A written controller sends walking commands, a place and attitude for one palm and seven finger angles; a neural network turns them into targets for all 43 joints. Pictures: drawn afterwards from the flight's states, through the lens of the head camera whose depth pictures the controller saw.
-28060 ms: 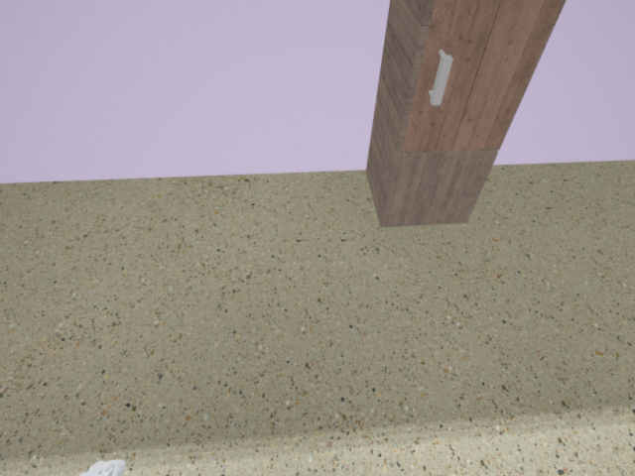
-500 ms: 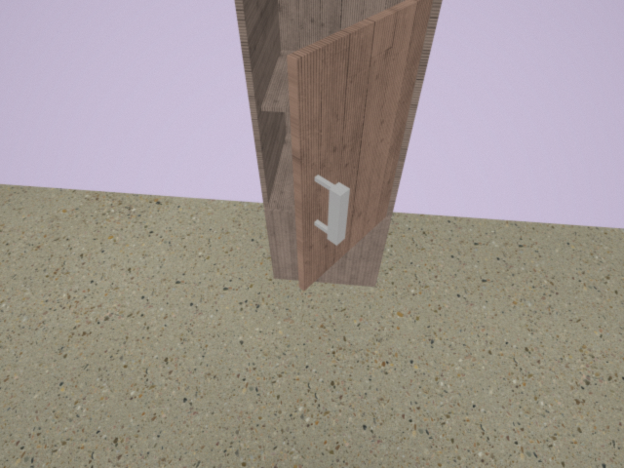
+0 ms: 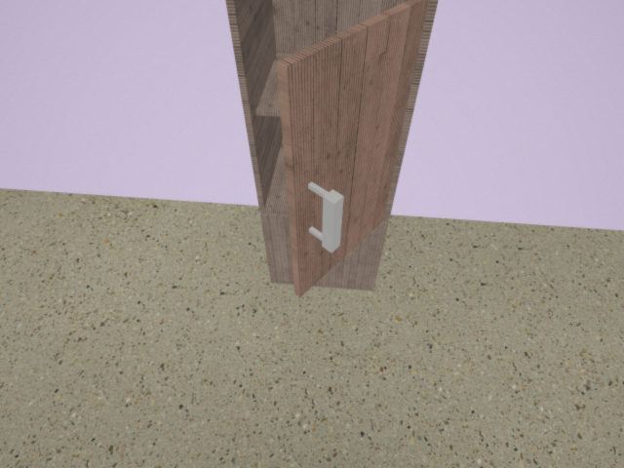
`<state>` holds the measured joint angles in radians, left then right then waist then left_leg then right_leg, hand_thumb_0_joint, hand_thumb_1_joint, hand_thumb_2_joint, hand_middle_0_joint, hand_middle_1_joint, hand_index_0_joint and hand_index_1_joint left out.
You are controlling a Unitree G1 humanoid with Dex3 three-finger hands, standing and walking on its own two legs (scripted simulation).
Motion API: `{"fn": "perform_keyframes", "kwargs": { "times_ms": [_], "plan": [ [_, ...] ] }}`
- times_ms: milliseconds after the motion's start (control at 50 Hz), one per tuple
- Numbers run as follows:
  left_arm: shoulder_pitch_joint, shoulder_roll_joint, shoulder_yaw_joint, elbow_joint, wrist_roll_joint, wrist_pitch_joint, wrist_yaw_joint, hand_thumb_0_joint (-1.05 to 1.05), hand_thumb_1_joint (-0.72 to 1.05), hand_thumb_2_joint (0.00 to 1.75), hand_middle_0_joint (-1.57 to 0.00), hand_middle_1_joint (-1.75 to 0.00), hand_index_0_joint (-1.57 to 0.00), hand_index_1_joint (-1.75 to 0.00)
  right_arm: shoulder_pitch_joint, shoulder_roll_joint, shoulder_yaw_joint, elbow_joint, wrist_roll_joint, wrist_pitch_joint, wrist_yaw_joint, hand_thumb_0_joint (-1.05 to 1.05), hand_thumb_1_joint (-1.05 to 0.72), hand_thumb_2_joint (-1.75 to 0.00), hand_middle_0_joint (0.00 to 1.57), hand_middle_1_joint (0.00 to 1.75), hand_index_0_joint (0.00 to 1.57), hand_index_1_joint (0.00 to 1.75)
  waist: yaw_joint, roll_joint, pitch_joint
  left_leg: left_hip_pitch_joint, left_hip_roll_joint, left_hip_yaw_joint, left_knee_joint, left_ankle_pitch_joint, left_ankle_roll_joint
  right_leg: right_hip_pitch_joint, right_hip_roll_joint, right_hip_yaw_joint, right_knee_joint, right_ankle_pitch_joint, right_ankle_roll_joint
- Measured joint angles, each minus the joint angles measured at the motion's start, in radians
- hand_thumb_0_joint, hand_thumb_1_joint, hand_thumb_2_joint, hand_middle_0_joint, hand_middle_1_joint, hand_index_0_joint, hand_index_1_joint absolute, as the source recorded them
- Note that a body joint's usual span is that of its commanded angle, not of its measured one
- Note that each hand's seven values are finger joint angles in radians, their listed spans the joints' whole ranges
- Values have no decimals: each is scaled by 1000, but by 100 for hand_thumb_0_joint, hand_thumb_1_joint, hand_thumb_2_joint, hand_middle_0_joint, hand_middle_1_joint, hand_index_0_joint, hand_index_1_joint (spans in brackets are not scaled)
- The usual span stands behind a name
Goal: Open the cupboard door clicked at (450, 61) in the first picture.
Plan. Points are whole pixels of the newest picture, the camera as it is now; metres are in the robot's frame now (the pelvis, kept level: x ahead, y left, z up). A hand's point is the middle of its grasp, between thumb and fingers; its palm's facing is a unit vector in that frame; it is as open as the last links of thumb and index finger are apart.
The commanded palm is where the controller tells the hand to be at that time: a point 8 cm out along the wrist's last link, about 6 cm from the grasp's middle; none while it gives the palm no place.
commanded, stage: walk to a spot facing it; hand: left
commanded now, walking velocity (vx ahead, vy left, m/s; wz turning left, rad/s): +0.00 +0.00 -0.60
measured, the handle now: (322, 216) +0.57 +0.01 -0.07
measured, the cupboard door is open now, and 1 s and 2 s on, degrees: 53 53 53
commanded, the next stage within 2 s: none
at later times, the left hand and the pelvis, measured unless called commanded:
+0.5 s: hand out of the picture +0.06 +0.17 -0.17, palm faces -0.14 -0.94 -0.30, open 7.4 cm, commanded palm none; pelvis -0.02 -0.03 -0.02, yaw -12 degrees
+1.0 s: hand out of the picture +0.12 +0.18 -0.18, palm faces -0.38 -0.89 -0.24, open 7.4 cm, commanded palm none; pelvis +0.01 +0.00 -0.01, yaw -30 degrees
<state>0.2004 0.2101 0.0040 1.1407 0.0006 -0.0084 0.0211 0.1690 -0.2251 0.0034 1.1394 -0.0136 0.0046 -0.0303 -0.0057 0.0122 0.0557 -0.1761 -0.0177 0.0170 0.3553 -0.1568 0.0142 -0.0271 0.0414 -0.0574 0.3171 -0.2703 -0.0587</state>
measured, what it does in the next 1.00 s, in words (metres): steps on the spot, turning right: left foot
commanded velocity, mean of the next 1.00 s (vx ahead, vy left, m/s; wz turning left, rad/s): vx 0.00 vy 0.00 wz -0.60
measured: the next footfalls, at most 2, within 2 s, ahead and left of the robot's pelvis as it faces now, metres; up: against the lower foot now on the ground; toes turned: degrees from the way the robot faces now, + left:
left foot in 1.00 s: +0.10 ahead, +0.10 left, +0.00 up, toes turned -34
right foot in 1.34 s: -0.06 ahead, -0.14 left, +0.00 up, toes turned -45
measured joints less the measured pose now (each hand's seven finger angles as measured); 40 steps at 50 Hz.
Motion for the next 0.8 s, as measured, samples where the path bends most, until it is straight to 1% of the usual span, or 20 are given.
{"fn": "perform_keyframes", "kwargs": {
  "times_ms": [60,120,220,300,360,380,400,420,440,460,480,520,560,660,740,800],
  "plan": [
    [1,-4,4,-7,0,5,4,0,91,89,-20,-30,-20,-30,1,3,-1,-3,-1,3,-5,0,-90,-90,20,30,20,30,4,0,-4,-2,6,8,10,-8,-3,-4,4,9,6,-3,-2],
    [11,-12,15,-23,2,20,5,0,91,89,-20,-30,-20,-30,2,13,-10,-17,-2,12,-12,0,-90,-90,20,30,20,30,10,3,-1,-17,22,29,49,-33,-7,-24,16,30,39,-15,-5],
    [30,-18,38,-60,7,51,-6,0,91,89,-20,-30,-20,-30,14,29,-29,-61,-3,27,-19,0,-90,-90,20,30,20,30,10,0,12,-53,50,74,129,-80,-10,-85,34,75,137,-52,-11],
    [28,-12,51,-94,11,66,-18,0,91,89,-20,-30,-20,-30,29,33,-42,-95,-7,32,-20,0,-90,-90,21,30,20,30,12,-12,24,-87,61,115,173,-101,-10,-161,40,110,240,-86,-11],
    [14,-8,62,-120,12,75,-30,0,91,89,-20,-30,-20,-30,32,24,-50,-113,-11,30,-17,0,-90,-90,21,30,20,30,23,-14,44,-104,69,152,200,-111,-13,-232,14,86,365,-151,9],
    [11,-8,64,-127,12,76,-33,0,91,89,-20,-30,-20,-30,32,19,-52,-117,-12,30,-16,0,-90,-90,21,30,20,30,25,-9,50,-108,77,162,210,-115,-17,-242,3,75,384,-167,13],
    [11,-8,67,-135,13,75,-36,0,91,89,-20,-30,-20,-30,34,13,-54,-120,-13,31,-15,0,-90,-90,21,30,20,30,27,-1,53,-115,86,169,228,-123,-22,-239,-7,66,366,-150,16],
    [12,-9,69,-143,16,69,-38,0,91,89,-20,-30,-20,-30,35,6,-56,-123,-11,35,-14,0,-90,-90,21,30,20,30,26,12,54,-128,102,168,258,-136,-30,-232,-2,60,339,-113,9],
    [12,-9,70,-147,20,63,-36,0,91,89,-20,-30,-20,-30,32,2,-61,-123,-7,43,-13,0,-90,-90,21,30,20,30,20,23,57,-151,108,148,316,-197,-36,-232,9,53,339,-108,-5],
    [14,-9,70,-152,21,58,-31,0,91,89,-20,-30,-20,-30,29,1,-64,-123,-4,53,-12,0,-90,-90,21,30,20,30,18,24,56,-184,96,111,405,-263,-39,-230,14,52,335,-110,-18],
    [17,-9,71,-157,20,55,-25,0,91,89,-20,-30,-20,-30,22,0,-68,-124,-2,62,-12,0,-90,-90,21,30,20,30,20,21,56,-217,80,75,505,-300,-41,-225,18,56,320,-107,-28],
    [26,-10,72,-162,17,51,-15,0,91,89,-20,-30,-20,-30,2,-3,-73,-132,-1,70,-11,0,-90,-90,21,30,20,30,27,13,59,-268,56,29,662,-302,-49,-212,27,80,274,-83,-41],
    [39,-13,71,-162,14,47,-8,0,91,89,-20,-30,-20,-30,-22,-4,-74,-149,0,68,-10,0,-90,-90,20,30,20,30,31,6,59,-294,46,5,733,-277,-60,-199,36,111,226,-47,-44],
    [66,-21,69,-168,10,47,-2,0,91,89,-20,-30,-20,-30,-75,1,-72,-193,5,65,-14,0,-91,-90,20,30,20,30,34,-4,48,-312,46,-40,745,-232,-77,-178,58,177,143,10,-42],
    [74,-25,71,-184,13,48,-5,0,91,89,-20,-30,-20,-30,-109,5,-70,-215,7,65,-14,0,-90,-90,20,30,20,30,47,-8,42,-315,45,-64,715,-226,-81,-174,75,217,119,29,-41],
    [77,-25,71,-196,17,48,-7,0,90,89,-20,-30,-20,-30,-129,9,-68,-229,9,63,-13,0,-90,-90,20,30,20,30,59,-15,41,-308,36,-71,671,-237,-80,-177,85,249,115,35,-36]
  ]
}}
